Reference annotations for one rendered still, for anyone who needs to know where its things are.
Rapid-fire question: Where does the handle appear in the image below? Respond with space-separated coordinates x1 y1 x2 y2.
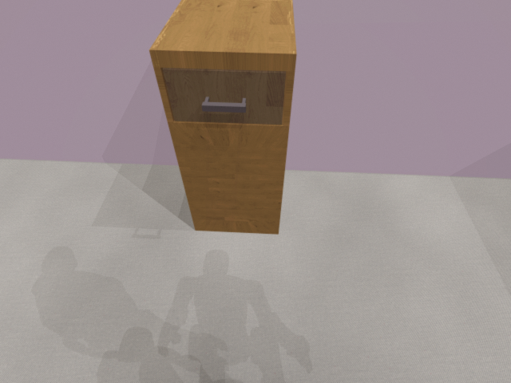
202 97 246 113

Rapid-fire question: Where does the cabinet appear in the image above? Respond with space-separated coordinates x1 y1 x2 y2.
149 0 297 235

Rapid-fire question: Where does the drawer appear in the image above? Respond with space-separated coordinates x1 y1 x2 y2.
163 68 286 124

